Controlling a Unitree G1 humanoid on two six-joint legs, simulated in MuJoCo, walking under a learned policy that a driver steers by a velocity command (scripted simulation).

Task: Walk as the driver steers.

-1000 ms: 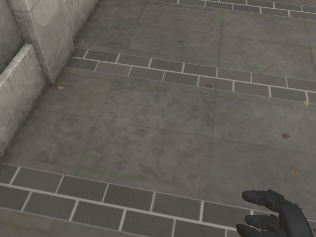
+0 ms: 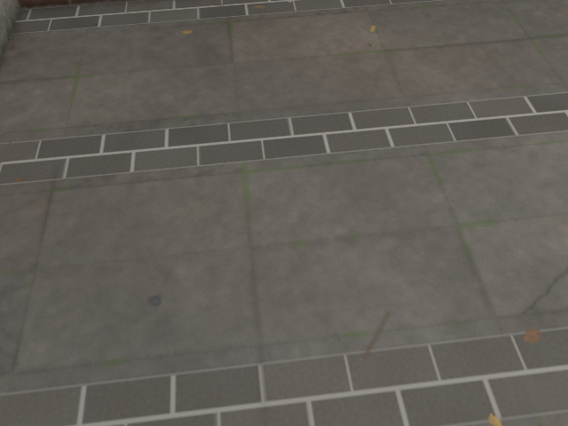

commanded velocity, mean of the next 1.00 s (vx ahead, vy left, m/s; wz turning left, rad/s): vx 0.29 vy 0.00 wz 0.24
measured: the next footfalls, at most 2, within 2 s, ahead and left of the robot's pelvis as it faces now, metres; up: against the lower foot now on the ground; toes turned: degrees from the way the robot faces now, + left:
right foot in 0.28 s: +0.51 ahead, -0.10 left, +0.00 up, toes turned +14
left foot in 0.68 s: +0.47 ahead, +0.14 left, +0.00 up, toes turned +10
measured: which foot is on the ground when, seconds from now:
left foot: down 0.00-0.28, up 0.30-0.66, down 0.68-1.00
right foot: up 0.00-0.26, down 0.28-1.00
